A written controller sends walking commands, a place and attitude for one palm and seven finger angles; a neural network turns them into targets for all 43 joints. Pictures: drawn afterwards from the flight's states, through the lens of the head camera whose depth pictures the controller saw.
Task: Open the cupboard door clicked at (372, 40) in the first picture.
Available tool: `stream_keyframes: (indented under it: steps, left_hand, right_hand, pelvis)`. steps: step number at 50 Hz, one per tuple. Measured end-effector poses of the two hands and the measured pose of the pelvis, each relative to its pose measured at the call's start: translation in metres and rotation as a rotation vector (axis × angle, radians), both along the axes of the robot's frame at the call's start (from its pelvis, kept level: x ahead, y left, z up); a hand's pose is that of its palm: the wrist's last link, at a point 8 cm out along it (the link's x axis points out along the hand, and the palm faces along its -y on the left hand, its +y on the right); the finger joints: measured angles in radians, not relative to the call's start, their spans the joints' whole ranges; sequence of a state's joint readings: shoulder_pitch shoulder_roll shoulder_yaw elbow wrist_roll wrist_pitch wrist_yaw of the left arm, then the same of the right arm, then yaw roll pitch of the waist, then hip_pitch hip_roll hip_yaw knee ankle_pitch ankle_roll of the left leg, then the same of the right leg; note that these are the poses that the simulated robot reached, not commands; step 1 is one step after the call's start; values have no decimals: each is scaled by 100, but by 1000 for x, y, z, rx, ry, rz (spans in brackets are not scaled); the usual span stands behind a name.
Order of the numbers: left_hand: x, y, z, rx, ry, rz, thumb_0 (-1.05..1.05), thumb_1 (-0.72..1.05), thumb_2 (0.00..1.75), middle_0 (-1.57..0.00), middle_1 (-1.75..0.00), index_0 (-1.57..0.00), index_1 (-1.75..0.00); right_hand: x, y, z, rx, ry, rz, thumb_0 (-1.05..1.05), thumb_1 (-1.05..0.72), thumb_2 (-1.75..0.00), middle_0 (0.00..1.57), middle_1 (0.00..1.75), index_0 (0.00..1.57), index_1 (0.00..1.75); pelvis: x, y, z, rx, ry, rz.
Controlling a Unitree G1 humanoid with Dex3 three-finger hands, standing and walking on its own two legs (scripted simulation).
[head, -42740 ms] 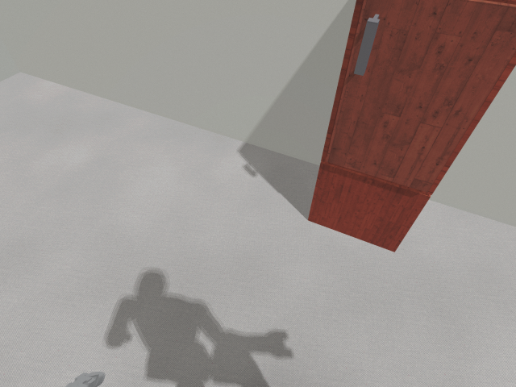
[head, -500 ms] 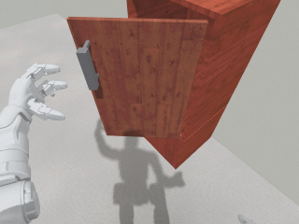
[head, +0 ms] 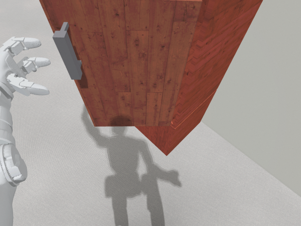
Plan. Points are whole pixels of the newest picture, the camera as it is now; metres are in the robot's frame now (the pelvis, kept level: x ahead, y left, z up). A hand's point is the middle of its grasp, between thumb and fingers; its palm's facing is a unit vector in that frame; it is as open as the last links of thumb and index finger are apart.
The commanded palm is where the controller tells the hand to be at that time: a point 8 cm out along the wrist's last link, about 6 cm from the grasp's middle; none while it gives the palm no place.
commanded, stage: move the hooked fingers beside the handle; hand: left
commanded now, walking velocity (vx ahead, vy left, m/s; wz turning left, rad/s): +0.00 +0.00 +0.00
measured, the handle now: (71, 52) +0.55 +0.19 +0.14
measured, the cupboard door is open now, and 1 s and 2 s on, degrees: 47 47 46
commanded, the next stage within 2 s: slide the fingers in behind the handle in 1.30 s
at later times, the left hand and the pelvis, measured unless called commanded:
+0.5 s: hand (42, 59) +0.52 +0.26 +0.14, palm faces -0.03 -1.00 +0.03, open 14.0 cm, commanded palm +0.49 +0.31 +0.14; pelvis +0.02 +0.01 +0.00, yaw -2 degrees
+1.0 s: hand (48, 63) +0.50 +0.24 +0.14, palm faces +0.00 -1.00 +0.02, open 14.0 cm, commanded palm +0.49 +0.30 +0.14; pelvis +0.01 +0.00 -0.01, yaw +0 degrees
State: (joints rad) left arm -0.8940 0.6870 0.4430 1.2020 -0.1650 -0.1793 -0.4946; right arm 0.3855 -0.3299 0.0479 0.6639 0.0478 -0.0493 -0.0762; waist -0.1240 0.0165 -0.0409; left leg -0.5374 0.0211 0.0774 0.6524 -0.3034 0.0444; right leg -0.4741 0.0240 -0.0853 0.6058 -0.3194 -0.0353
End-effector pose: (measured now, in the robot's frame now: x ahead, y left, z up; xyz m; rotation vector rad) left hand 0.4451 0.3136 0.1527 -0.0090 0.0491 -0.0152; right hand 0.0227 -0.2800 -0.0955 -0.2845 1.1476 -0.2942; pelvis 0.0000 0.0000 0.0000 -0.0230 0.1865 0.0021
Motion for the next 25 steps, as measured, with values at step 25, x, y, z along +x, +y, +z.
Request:
stream_keyframes:
  steps: [25]
  left_hand:
    - [52, 0, -12, -17, -29, -16, -2, -50, 30, -30, -120, -30, -120]
  right_hand:
    - [-48, 22, 1, 18, 211, -106, 1, -90, -90, 20, 30, 20, 30]
  pelvis:
    - [19, 12, -5, -15, 88, -31]
